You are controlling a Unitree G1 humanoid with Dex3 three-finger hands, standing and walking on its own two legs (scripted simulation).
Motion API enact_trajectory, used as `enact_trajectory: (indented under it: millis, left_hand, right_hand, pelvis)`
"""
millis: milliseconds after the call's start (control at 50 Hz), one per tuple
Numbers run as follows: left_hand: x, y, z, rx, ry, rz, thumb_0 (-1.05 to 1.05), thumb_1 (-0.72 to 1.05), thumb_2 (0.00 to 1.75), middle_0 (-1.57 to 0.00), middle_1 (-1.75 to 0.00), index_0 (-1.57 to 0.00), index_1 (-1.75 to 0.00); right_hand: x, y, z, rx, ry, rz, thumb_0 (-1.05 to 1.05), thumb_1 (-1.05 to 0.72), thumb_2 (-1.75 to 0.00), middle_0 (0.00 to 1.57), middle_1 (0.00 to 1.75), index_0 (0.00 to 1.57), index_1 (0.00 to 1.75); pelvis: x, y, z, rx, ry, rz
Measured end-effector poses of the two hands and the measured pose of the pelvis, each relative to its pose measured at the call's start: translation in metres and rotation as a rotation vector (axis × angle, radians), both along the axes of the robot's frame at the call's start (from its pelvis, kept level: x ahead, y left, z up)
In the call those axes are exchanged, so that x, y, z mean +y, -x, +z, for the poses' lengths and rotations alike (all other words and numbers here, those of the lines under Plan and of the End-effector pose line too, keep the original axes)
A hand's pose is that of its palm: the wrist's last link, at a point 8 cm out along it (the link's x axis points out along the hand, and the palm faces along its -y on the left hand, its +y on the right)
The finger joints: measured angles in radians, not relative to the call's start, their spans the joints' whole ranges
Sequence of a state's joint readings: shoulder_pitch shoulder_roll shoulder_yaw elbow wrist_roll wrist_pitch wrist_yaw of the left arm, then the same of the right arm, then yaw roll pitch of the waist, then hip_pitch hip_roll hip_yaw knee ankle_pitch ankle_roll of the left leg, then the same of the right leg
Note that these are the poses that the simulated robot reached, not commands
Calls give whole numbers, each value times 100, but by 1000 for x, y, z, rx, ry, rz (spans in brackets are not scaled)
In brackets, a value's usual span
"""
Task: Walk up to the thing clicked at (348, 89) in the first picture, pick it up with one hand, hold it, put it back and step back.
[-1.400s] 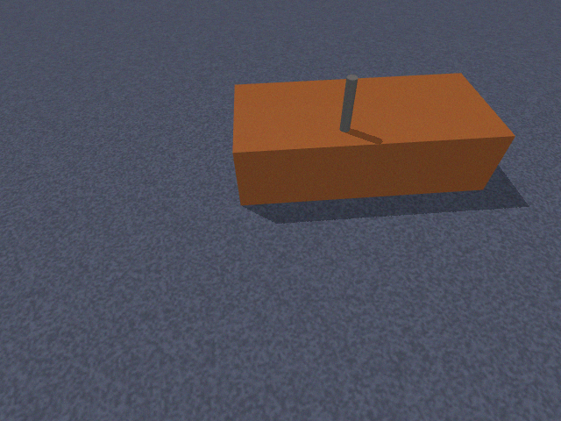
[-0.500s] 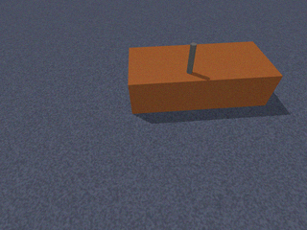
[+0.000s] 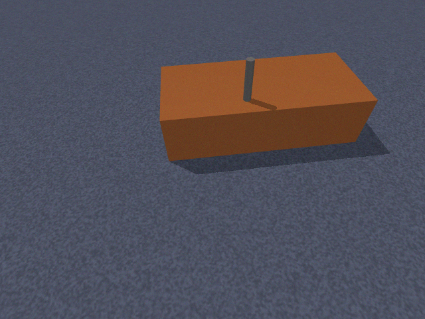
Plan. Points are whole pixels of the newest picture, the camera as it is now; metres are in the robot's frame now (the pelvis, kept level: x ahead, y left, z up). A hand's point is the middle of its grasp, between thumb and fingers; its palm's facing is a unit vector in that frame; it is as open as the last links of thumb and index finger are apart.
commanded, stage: walk up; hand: right
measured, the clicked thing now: (248, 80) +1.31 -0.21 -0.32
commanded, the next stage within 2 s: none
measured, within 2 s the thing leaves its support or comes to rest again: neither
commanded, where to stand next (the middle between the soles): +0.87 -0.02 m, yaw +3 degrees
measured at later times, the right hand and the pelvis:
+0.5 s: hand (322, 227) +0.36 -0.27 -0.15, palm faces -0.17 +0.91 -0.37, open 7.4 cm; pelvis +0.22 -0.02 -0.02, yaw +4 degrees
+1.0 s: hand (335, 181) +0.52 -0.36 -0.17, palm faces -0.09 +0.94 -0.33, open 7.4 cm; pelvis +0.45 -0.09 -0.01, yaw +3 degrees
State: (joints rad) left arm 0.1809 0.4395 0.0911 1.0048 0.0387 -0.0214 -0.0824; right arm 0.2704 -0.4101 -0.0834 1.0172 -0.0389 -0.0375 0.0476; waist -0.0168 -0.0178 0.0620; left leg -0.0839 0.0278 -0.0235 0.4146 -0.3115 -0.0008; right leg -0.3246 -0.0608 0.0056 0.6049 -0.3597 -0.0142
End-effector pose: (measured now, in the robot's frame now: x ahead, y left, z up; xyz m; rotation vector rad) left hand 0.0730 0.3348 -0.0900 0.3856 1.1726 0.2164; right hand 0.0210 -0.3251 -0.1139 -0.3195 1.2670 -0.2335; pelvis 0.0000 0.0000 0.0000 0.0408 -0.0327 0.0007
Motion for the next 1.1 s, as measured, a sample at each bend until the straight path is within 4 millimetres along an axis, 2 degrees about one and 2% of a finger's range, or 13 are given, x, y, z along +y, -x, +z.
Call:
enact_trajectory:
  millis: [60, 100, 200, 280, 400, 480, 520, 580, 700, 800, 880, 960, 1100]
  left_hand:
    - [-13, -15, 2, -53, -27, 10, 1, 90, 90, -20, -30, -20, -30]
    - [-22, -15, 5, -67, -31, 40, 1, 90, 90, -20, -30, -20, -30]
    - [-41, -16, 12, -17, -12, 103, 1, 90, 90, -20, -30, -21, -30]
    - [-49, -29, 7, 26, 6, 129, 1, 90, 90, -21, -30, -21, -30]
    - [-50, -72, -16, 56, 42, 151, 1, 90, 90, -21, -30, -21, -30]
    - [-44, -111, -41, 88, 63, 166, 1, 90, 90, -21, -30, -21, -30]
    - [-45, -135, -45, 101, 77, 168, 1, 90, 90, -20, -30, -21, -30]
    - [-48, -179, -38, 87, 89, 123, 1, 90, 90, -20, -30, -20, -30]
    - [-45, -273, -16, -42, 75, 56, 1, 90, 90, -20, -30, -21, -30]
    - [-52, -336, -5, -59, 40, 0, 1, 90, 90, -20, -30, -20, -30]
    - [-66, -383, -2, -61, -8, -12, 1, 90, 90, -20, -30, -20, -30]
    - [-86, -414, 3, -109, -44, 16, 1, 90, 90, -20, -30, -20, -30]
    - [-110, -431, 22, -52, -28, 67, 1, 90, 90, -21, -30, -21, -30]
  right_hand:
    - [-24, -17, -12, 31, 15, 1, 1, -90, -90, 20, 30, 20, 30]
    - [-30, -39, -12, 33, 12, 15, 1, -90, -90, 20, 30, 20, 30]
    - [-32, -111, 2, -56, -24, 75, 1, -90, -90, 20, 29, 20, 30]
    - [-29, -166, 8, -95, -39, 122, 1, -90, -90, 20, 29, 20, 30]
    - [-12, -256, 5, -94, -32, 199, 1, -90, -90, 20, 29, 20, 30]
    - [9, -327, 2, -152, -12, 238, 1, -90, -90, 20, 30, 20, 30]
    - [17, -354, 6, -210, -9, 249, 1, -90, -90, 20, 30, 20, 30]
    - [21, -377, 18, -269, -19, 201, 1, -90, -90, 20, 30, 20, 30]
    - [5, -395, 30, -238, -9, 158, 1, -90, -90, 20, 30, 20, 30]
    - [-26, -413, 20, -189, -8, 129, 1, -90, -90, 21, 30, 20, 30]
    - [-59, -438, -3, -156, -17, 96, 1, -90, -90, 21, 30, 20, 30]
    - [-80, -475, -24, -102, -24, 102, 1, -90, -90, 20, 30, 20, 30]
    - [-77, -547, -8, -119, -76, 133, 1, -90, -90, 20, 29, 20, 30]
  pelvis:
    - [-16, -20, -9, -14, 38, 15]
    - [-23, -34, -6, -19, 34, 23]
    - [-32, -73, 7, -22, 33, 23]
    - [-36, -107, 8, -20, 43, 39]
    - [-33, -167, -4, -12, 64, 71]
    - [-23, -215, -18, -7, 25, 68]
    - [-18, -233, -19, -11, 22, 63]
    - [-16, -261, -9, -18, 42, 60]
    - [-25, -315, 3, -34, 29, 53]
    - [-42, -358, -1, -31, 7, 34]
    - [-64, -402, -14, -20, -9, 35]
    - [-83, -438, -21, -27, 23, 49]
    - [-91, -487, 4, -16, 9, 36]
